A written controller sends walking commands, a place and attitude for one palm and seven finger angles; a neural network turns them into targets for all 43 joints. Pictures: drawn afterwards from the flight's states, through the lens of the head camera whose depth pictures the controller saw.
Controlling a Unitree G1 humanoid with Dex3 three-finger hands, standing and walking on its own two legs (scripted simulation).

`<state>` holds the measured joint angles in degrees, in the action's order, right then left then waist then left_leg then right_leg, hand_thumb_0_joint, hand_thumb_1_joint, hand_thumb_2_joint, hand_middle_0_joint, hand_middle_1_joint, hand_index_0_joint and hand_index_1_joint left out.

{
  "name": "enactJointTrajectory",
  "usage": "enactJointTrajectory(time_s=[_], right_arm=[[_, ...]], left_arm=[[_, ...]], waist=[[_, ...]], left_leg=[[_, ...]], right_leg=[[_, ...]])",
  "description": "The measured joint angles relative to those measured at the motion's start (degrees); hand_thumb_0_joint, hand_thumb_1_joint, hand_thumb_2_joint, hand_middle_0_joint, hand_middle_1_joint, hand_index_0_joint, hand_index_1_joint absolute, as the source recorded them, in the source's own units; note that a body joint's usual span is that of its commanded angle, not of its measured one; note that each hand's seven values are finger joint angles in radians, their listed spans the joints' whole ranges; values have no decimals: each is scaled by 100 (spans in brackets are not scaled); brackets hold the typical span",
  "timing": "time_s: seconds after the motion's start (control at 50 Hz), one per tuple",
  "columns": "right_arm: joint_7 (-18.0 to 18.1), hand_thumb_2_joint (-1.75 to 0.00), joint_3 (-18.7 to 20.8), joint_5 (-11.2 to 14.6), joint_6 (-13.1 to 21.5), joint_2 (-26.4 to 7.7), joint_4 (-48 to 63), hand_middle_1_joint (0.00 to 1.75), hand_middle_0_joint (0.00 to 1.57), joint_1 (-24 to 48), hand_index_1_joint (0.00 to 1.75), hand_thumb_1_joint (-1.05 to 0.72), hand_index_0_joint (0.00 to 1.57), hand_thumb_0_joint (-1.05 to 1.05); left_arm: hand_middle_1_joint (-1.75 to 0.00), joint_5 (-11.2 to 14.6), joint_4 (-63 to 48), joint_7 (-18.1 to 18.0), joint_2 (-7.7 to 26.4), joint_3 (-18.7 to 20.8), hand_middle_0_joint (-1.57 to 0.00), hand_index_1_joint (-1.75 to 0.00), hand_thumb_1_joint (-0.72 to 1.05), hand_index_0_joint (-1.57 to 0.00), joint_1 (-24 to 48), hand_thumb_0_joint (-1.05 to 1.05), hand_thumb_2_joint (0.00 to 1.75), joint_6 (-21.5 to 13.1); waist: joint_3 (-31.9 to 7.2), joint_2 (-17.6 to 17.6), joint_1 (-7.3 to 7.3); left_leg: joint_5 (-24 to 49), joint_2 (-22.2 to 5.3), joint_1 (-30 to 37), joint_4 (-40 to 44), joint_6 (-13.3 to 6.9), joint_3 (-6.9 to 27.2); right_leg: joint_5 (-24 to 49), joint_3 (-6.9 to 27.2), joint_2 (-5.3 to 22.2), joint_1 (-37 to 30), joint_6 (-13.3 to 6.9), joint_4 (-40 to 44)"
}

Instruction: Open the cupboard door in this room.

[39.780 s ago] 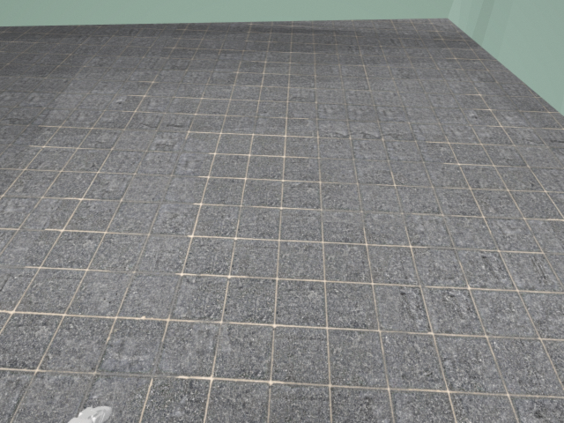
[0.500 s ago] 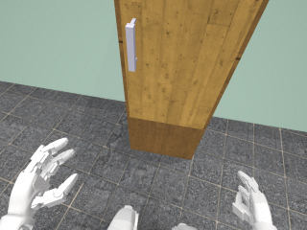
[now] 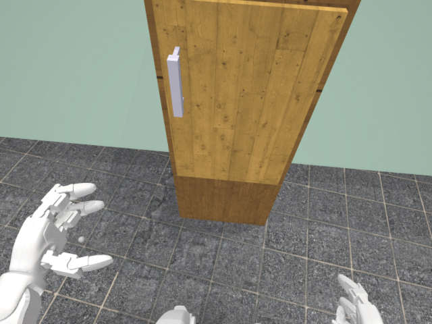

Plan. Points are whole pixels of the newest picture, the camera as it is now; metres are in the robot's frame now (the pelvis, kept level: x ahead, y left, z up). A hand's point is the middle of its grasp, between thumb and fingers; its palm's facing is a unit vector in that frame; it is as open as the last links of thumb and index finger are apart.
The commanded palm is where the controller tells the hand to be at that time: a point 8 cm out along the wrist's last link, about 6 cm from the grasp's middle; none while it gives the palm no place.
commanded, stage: raise the hand with hooked fingers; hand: left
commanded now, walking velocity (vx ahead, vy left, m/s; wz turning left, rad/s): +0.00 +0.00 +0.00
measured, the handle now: (177, 83) +0.61 +0.12 +0.10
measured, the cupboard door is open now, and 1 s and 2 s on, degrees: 0 0 0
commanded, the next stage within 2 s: move the hooked fingers beside the handle in 1.06 s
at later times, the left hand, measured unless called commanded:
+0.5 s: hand (45, 197) +0.28 +0.28 +0.11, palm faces +0.00 -1.00 -0.05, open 14.0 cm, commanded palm +0.26 +0.33 +0.12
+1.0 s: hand (58, 189) +0.29 +0.26 +0.12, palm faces +0.00 -1.00 -0.04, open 14.0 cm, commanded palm +0.26 +0.31 +0.12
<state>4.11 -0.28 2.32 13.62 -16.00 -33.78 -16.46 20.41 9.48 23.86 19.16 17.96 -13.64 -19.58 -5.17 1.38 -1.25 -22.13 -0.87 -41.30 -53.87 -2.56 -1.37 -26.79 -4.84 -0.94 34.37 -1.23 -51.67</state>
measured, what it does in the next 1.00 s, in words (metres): stands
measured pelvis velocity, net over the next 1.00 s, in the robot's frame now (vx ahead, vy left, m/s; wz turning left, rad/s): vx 0.01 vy -0.01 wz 0.01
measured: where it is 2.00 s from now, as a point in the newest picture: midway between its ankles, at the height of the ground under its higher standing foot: outside the picture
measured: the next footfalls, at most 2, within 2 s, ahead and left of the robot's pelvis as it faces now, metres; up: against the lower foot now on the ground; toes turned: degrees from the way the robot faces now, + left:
none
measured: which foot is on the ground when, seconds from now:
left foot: down 0.00-1.00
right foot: down 0.00-1.00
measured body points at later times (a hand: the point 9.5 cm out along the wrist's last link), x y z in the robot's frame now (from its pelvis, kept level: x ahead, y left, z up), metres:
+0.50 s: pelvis +0.01 +0.01 +0.02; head +0.03 +0.02 +0.47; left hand +0.28 +0.33 +0.12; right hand +0.18 -0.22 -0.05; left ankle +0.05 +0.09 -0.69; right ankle -0.01 -0.11 -0.69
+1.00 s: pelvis +0.01 -0.01 +0.03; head +0.03 -0.01 +0.48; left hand +0.29 +0.32 +0.13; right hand +0.15 -0.26 -0.05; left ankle +0.05 +0.09 -0.69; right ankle -0.01 -0.11 -0.69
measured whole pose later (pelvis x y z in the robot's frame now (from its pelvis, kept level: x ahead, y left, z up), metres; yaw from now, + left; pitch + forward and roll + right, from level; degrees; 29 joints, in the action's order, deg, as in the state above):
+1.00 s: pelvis +0.01 -0.01 +0.03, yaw +0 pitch +5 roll -2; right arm 5.0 -2.5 2.9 10.7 -16.0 -33.5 -16.7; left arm 20.2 24.2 30.0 25.1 24.3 3.7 -11.7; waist -3.3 1.8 -0.6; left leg -17.7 -0.6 -29.8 -42.6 -1.9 -1.3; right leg -22.2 -4.7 -1.2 23.1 -1.7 -40.5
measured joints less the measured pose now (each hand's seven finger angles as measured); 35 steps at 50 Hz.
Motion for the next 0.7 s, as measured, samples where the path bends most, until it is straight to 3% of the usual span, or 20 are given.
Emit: enactJointTrajectory(time_s=[0.38, 0.7], right_arm=[[39, -90, -326, 21, -195, 143, 222, 30, 20, 238, 30, -90, 21, 2], [89, -90, -243, 73, -296, -33, 49, 30, 20, -39, 30, -90, 21, 2]], left_arm=[[-118, -75, 669, 307, 401, 300, -30, -118, -47, -29, 1171, -1, 31, 807], [-120, 27, 1458, 710, 758, 613, -30, -120, -50, -30, 1847, -1, 30, 988]], waist=[[98, 19, 176], [140, 33, 71]], left_leg=[[237, 110, 797, 677, -83, 17], [417, 82, 1098, 1072, -32, -6]], right_leg=[[304, -13, 67, -865, 95, 800], [478, 23, 25, -1119, 43, 1150]])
